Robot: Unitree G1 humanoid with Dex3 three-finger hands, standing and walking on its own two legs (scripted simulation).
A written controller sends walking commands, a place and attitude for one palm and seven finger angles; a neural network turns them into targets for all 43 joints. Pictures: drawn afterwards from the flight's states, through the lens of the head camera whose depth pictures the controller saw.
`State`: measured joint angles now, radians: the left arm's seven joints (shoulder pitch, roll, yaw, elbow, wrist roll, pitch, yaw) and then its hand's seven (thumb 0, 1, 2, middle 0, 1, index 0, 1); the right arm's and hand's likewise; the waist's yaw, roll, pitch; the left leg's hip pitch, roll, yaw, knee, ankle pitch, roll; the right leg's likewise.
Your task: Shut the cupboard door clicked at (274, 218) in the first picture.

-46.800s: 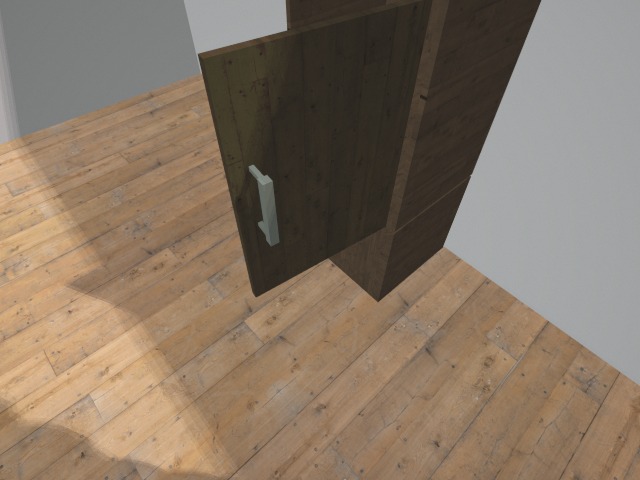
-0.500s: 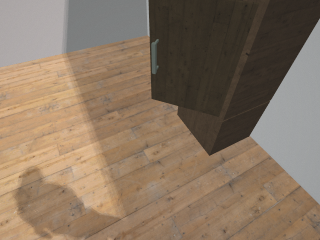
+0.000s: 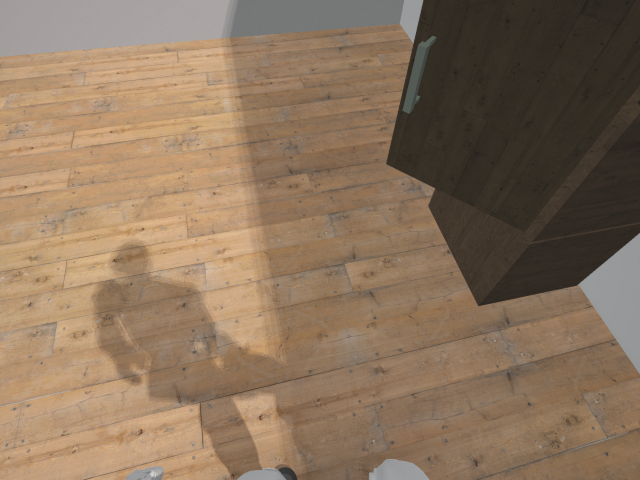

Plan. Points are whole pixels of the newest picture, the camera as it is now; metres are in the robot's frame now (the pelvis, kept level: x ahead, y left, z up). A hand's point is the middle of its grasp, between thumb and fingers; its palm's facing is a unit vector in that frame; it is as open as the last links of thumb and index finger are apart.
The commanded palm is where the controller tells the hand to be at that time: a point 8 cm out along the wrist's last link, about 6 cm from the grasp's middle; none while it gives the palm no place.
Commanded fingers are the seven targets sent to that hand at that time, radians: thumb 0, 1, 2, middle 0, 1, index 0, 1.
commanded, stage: walk to a spot facing it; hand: left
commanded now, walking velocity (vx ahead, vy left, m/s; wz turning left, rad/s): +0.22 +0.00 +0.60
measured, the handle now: (419, 75) +0.92 -0.20 -0.03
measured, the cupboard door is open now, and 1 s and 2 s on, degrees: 42 42 42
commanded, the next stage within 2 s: turn to face it in 0.50 s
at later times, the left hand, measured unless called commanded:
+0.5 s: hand out of the picture -0.02 +0.16 -0.16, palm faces +0.42 -0.88 -0.23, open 7.4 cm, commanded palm none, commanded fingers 0.00 0.90 0.90 -0.20 -0.30 -0.20 -0.30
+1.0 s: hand (160, 460) +0.16 +0.23 -0.18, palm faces +0.39 -0.90 -0.21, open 7.3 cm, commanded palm none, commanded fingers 0.00 0.90 0.90 -0.20 -0.30 -0.20 -0.30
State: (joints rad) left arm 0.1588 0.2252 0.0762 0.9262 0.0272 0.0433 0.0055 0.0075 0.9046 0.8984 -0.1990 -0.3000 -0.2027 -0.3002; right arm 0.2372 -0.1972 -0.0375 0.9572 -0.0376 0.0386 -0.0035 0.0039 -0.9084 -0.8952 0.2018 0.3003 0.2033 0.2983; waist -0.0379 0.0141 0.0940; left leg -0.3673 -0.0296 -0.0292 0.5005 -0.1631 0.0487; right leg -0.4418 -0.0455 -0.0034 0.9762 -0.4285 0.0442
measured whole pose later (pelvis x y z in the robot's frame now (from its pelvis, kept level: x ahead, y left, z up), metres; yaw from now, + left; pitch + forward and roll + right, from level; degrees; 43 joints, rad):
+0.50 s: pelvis +0.07 -0.01 +0.00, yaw +24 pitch +1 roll +1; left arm 0.36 0.18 0.05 0.97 0.04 -0.05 0.00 0.01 0.90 0.90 -0.20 -0.30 -0.21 -0.30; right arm 0.12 -0.26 -0.06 0.91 -0.03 0.07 0.06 0.01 -0.91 -0.90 0.19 0.30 0.20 0.30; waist 0.01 -0.01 0.12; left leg -0.51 0.06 0.10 0.78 -0.32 0.00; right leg -0.02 -0.15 -0.28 0.42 -0.38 0.06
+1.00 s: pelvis +0.19 +0.05 -0.01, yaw +19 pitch +0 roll +0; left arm 0.24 0.14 0.05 0.96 0.04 0.01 0.00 0.01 0.92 0.90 -0.20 -0.30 -0.20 -0.30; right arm 0.13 -0.21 -0.05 0.97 -0.01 0.05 -0.02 0.00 -0.93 -0.90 0.20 0.30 0.20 0.30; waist 0.03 0.03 0.09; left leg -0.35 0.02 0.06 0.96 -0.54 -0.02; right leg -0.39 0.01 -0.02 0.63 -0.24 -0.03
